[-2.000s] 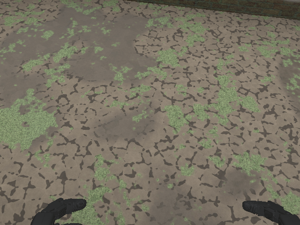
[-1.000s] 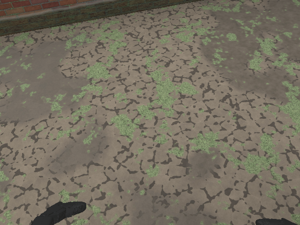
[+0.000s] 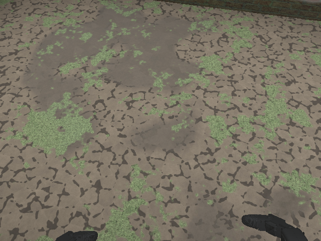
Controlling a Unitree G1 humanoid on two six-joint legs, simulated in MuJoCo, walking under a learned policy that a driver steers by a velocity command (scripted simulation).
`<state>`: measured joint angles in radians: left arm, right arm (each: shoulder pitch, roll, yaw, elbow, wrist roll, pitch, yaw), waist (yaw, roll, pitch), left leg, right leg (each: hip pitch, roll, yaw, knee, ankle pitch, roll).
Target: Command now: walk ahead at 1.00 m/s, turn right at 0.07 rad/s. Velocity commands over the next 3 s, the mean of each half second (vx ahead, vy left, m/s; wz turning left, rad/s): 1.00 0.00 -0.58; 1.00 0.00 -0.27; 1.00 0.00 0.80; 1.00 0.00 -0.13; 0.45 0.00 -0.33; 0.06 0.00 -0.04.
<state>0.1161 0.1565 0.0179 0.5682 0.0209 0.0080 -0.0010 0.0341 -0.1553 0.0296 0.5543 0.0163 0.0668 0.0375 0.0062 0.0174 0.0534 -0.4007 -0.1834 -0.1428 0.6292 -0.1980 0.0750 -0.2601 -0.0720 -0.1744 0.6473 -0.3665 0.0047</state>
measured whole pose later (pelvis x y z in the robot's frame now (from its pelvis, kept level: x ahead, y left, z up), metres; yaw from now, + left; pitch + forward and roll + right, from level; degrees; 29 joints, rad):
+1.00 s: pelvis +0.01 -0.06 +0.01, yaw -23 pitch -2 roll +1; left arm -0.08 0.14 -0.08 0.45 0.01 0.02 -0.01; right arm 0.08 -0.16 0.02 0.60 0.02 0.01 0.00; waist -0.02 -0.04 0.01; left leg -0.27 0.04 0.03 0.60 -0.31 -0.03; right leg -0.28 0.09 -0.03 0.61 -0.30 -0.09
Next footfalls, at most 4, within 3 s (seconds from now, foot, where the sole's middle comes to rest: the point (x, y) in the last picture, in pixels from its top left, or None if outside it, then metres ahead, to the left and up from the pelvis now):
1.96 right None -0.02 -0.11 -0.76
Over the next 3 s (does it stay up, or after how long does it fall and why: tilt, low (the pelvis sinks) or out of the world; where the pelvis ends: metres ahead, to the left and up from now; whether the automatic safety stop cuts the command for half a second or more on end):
stays up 0.02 -0.03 0.01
